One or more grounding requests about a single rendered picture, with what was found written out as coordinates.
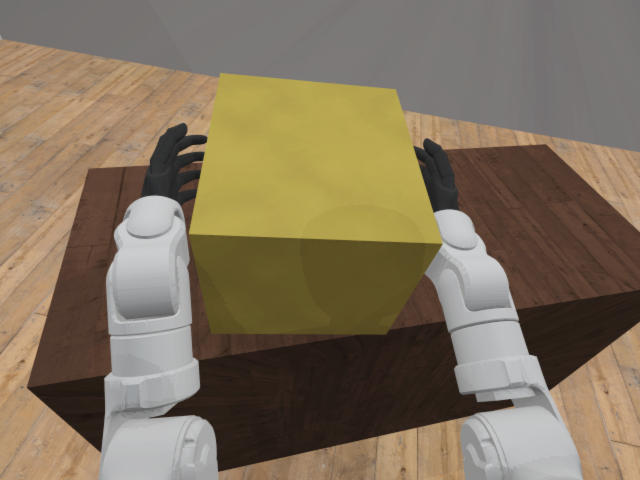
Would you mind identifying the carton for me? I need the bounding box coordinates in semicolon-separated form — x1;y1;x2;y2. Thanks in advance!
189;73;443;335

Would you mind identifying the left robot forearm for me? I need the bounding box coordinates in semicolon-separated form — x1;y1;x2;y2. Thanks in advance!
98;196;200;480

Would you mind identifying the left robot upper arm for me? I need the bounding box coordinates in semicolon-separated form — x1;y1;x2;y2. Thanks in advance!
100;415;219;480

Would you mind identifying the robot left hand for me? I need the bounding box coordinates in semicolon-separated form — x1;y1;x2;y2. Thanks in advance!
140;123;208;206

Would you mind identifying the right robot upper arm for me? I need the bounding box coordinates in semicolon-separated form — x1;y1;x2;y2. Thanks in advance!
460;406;583;480

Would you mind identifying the pedestal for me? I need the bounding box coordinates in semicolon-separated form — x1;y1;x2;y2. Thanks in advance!
27;144;640;472

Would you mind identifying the robot right hand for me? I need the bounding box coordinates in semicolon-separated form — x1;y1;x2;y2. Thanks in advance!
413;138;459;213

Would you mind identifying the right robot forearm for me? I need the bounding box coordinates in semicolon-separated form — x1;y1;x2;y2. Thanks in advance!
424;209;583;478

